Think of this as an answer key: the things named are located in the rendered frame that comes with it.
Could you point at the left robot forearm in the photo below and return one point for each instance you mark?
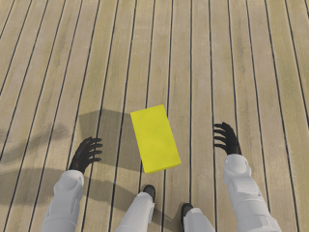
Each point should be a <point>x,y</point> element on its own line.
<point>63,210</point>

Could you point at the robot left hand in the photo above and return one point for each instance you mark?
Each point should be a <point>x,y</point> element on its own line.
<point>81,160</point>

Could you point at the robot foot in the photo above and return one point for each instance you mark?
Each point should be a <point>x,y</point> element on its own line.
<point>149,189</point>
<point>185,208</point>

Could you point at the robot right hand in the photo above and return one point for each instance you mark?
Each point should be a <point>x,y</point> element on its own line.
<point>232,146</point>

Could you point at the carton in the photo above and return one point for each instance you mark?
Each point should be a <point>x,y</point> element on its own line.
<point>156,144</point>

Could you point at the left robot foot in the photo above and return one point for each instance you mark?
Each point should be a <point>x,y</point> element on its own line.
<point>149,189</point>

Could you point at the right robot foot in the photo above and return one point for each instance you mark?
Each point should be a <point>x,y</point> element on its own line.
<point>185,208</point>

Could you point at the right robot forearm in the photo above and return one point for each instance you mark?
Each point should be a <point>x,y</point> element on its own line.
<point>247,201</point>

